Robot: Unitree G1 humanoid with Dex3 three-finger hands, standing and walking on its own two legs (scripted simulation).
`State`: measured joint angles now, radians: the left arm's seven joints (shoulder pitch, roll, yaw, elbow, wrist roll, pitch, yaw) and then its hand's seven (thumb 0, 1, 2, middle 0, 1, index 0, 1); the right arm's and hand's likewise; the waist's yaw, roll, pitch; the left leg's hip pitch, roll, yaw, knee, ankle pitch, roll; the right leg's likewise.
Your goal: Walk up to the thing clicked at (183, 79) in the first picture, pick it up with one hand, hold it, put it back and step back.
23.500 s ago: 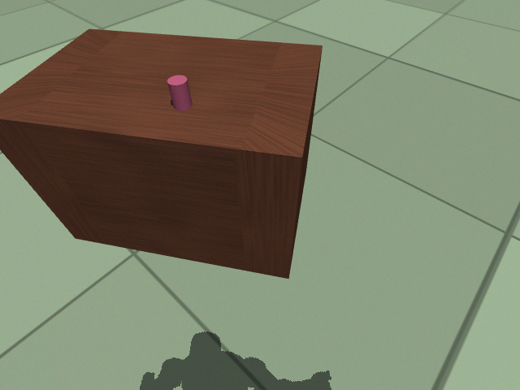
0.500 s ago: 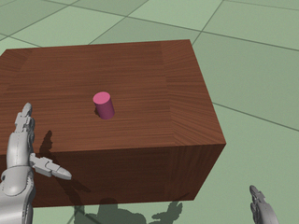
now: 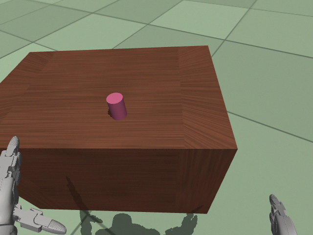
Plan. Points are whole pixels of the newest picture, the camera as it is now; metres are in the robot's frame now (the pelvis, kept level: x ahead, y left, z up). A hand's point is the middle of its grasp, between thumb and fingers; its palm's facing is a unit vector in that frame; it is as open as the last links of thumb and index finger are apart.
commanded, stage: home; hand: left
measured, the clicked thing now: (117, 106) +0.53 +0.19 +0.00
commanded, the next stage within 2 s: none
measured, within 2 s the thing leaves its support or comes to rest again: neither
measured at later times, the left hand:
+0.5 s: hand (87, 215) +0.18 +0.21 -0.03, palm faces +0.14 -0.96 -0.25, open 17.4 cm
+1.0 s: hand (99, 215) +0.19 +0.19 -0.08, palm faces +0.07 -0.96 -0.26, open 17.7 cm
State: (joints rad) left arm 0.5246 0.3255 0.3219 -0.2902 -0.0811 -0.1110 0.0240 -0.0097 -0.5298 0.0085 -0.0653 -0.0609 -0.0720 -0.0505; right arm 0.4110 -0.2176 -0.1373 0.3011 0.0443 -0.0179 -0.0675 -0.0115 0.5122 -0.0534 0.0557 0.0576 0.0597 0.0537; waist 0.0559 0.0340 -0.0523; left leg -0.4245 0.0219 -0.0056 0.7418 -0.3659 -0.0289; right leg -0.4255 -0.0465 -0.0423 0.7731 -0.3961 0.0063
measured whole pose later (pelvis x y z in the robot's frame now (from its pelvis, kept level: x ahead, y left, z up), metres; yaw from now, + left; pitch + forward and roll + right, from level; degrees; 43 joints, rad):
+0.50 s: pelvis +0.00 +0.01 +0.00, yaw -1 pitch +5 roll +0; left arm 0.47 0.20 0.09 0.12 -0.03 -0.12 0.03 -0.01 -0.53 0.06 -0.06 -0.06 -0.06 -0.06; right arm 0.35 -0.17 -0.02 0.34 0.02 -0.08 -0.06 0.00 -0.37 -0.60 0.15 0.22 0.16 0.21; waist 0.01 0.00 -0.04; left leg -0.47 0.02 0.01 0.77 -0.39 -0.02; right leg -0.47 -0.05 -0.02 0.79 -0.40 0.02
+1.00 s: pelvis +0.01 +0.02 -0.01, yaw -1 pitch +6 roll -1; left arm 0.41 0.20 -0.01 0.18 -0.02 0.04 0.12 -0.01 -0.59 0.03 -0.05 -0.05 -0.05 -0.05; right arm 0.28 -0.21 0.00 0.52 0.02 -0.03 -0.09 0.01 -0.90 -0.90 0.20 0.30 0.20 0.30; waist -0.02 0.03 -0.06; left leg -0.53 0.05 0.00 0.88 -0.45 -0.01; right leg -0.51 -0.02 -0.03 0.84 -0.44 0.02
